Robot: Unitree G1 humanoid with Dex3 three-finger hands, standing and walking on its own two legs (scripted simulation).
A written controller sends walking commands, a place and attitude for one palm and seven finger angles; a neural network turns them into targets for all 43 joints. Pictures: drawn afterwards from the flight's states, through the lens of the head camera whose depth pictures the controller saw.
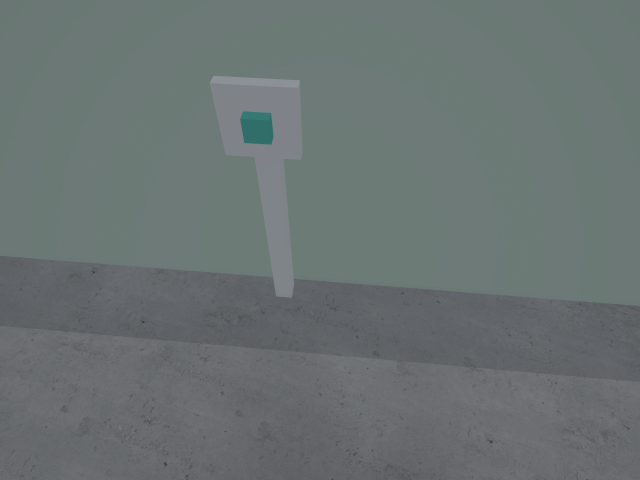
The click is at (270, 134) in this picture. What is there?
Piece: button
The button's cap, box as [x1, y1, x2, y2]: [240, 111, 273, 144]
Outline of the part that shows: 243,111 240,120 244,142 270,144 273,136 270,113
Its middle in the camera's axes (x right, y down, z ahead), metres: -0.14 -0.24 +0.83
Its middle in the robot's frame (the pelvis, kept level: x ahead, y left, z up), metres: +0.78 +0.18 -0.01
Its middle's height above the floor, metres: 0.77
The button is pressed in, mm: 0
